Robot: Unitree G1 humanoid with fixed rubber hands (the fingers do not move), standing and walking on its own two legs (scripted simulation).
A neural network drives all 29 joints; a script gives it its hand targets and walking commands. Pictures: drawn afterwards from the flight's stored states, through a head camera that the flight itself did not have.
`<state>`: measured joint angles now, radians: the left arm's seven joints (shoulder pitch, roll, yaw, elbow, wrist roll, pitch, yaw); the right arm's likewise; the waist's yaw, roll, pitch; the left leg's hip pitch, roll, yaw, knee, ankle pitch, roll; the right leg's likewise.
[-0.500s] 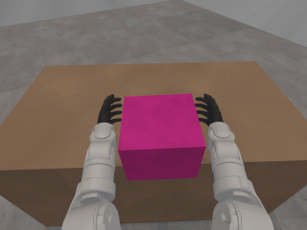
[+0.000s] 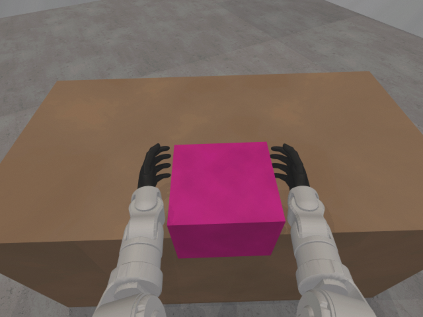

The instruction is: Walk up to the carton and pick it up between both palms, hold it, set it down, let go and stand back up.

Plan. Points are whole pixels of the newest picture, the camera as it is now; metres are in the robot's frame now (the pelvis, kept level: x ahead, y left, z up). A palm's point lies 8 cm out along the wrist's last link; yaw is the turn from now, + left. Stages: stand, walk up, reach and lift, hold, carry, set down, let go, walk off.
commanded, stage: set down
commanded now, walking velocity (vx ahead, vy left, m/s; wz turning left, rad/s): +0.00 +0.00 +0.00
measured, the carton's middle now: (222, 200) +0.38 +0.00 +0.00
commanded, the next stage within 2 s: none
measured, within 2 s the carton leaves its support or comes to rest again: rests again in 0.92 s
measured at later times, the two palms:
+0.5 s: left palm (151, 188) +0.37 +0.14 +0.06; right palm (299, 184) +0.38 -0.15 +0.06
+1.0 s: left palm (152, 184) +0.39 +0.15 +0.04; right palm (290, 183) +0.41 -0.14 +0.03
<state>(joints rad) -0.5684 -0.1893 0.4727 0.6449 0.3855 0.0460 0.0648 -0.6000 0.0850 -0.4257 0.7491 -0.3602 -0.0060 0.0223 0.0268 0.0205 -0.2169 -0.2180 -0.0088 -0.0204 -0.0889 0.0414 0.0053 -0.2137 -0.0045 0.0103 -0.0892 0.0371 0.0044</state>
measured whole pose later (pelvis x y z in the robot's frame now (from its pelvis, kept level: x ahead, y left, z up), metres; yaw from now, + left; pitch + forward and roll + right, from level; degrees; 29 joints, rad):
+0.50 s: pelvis -0.02 -0.01 +0.00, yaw -1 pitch +17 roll +0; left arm -0.65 -0.16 0.58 0.78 0.44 -0.05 0.05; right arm -0.68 0.09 -0.49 0.85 -0.41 -0.06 0.00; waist 0.04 0.01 -0.24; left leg -0.27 0.01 -0.01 -0.09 0.07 -0.01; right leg -0.28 0.02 0.02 -0.09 0.07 -0.01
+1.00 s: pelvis -0.01 +0.00 -0.01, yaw +0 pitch +26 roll +0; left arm -0.71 -0.16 0.60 0.81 0.46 -0.13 0.05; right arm -0.73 0.08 -0.56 0.89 -0.46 -0.15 0.02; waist 0.04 0.02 -0.30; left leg -0.45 -0.01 -0.01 -0.09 0.09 0.00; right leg -0.45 0.00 0.01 -0.09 0.09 0.00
